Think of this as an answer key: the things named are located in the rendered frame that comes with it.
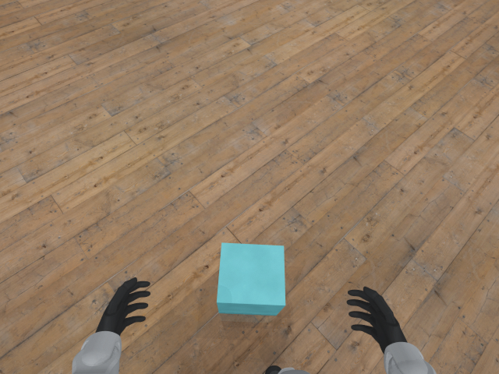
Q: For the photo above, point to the robot left hand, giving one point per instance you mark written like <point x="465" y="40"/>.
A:
<point x="114" y="317"/>

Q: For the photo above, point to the right robot forearm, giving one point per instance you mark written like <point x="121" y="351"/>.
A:
<point x="405" y="358"/>

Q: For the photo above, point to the robot right hand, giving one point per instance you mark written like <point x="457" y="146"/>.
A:
<point x="385" y="328"/>

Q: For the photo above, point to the carton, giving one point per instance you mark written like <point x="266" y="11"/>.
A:
<point x="251" y="279"/>

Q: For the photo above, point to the left robot forearm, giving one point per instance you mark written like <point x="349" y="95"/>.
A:
<point x="99" y="354"/>

